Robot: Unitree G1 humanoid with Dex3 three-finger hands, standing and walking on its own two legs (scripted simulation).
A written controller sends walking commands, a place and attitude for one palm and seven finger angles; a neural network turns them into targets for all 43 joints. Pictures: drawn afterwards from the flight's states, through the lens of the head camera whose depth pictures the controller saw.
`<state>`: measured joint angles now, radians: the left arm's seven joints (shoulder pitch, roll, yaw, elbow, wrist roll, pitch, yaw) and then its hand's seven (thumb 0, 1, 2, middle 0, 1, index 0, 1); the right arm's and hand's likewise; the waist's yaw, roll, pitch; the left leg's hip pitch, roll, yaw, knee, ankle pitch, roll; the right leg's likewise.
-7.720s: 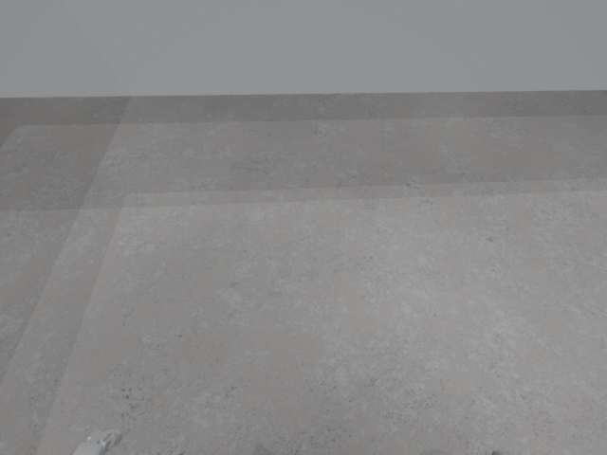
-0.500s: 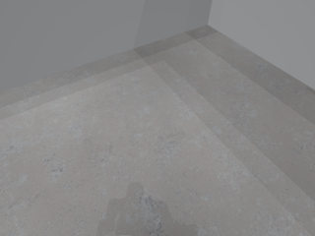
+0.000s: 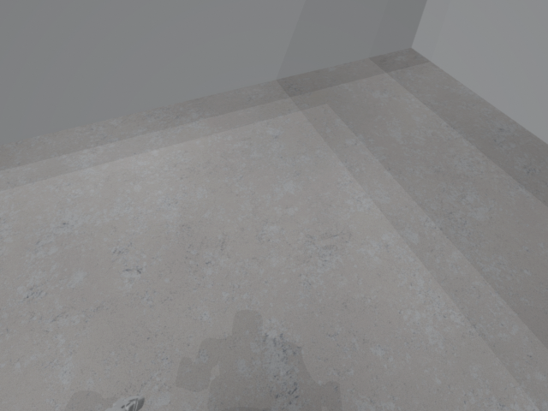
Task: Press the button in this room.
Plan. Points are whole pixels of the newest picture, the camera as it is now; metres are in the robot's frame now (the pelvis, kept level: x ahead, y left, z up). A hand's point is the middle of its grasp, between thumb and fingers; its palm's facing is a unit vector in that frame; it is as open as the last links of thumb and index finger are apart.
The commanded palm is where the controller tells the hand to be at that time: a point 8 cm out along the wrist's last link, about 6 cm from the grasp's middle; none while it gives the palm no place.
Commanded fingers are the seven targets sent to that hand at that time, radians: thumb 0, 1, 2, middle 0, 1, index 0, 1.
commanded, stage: turn or walk to find it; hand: left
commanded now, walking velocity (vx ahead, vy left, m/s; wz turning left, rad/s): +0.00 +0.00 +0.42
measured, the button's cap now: out of the picture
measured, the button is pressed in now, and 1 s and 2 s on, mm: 0 0 0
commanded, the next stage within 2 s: none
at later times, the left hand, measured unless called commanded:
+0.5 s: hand out of the picture -0.03 +0.18 -0.16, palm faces +0.27 -0.93 -0.26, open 7.3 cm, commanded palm none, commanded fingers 0.00 0.90 0.90 -0.20 -0.30 -0.20 -0.30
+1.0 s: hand out of the picture -0.06 +0.21 -0.16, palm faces +0.42 -0.87 -0.26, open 7.4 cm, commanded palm none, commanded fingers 0.00 0.90 0.90 -0.20 -0.30 -0.20 -0.30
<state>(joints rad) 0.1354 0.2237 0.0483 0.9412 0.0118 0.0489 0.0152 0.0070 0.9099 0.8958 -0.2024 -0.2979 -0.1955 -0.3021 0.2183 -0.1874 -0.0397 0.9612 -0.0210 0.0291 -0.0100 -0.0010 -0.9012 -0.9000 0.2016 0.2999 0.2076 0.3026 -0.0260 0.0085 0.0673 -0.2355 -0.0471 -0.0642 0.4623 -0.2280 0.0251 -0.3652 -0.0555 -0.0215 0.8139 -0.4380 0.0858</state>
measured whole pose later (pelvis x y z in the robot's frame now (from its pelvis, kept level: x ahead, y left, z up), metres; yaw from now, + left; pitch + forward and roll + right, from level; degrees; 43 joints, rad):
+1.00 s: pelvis -0.07 -0.02 +0.00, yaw +25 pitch -1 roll +0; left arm 0.15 0.22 0.05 0.93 0.01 0.05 0.01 0.01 0.91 0.90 -0.20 -0.30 -0.20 -0.30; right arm 0.21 -0.19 -0.04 0.96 -0.02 0.04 0.00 0.00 -0.90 -0.90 0.20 0.30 0.21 0.30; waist -0.02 0.01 0.06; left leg -0.26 -0.03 -0.05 0.48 -0.20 0.02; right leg -0.35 -0.06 -0.03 0.79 -0.43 0.08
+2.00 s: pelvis -0.14 -0.05 +0.00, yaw +50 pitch +0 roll -1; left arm 0.13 0.23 0.05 0.95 0.02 0.06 0.02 0.01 0.91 0.90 -0.20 -0.30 -0.20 -0.30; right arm 0.23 -0.18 -0.04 0.97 -0.02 0.03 -0.01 0.00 -0.90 -0.90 0.20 0.30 0.21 0.30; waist -0.02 -0.01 0.06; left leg -0.23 -0.05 -0.05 0.44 -0.20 0.05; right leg -0.40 -0.07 -0.01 0.92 -0.42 0.09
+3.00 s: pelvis -0.16 -0.12 +0.00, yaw +74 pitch -1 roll +0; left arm 0.17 0.24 0.05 0.95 0.02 0.05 0.01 0.01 0.91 0.90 -0.20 -0.30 -0.20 -0.30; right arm 0.18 -0.19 -0.04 0.95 -0.02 0.03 0.00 0.00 -0.90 -0.90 0.20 0.30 0.21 0.30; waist -0.01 0.00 0.07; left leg -0.24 -0.02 -0.04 0.47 -0.21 0.00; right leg -0.38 -0.08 -0.03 0.87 -0.43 0.08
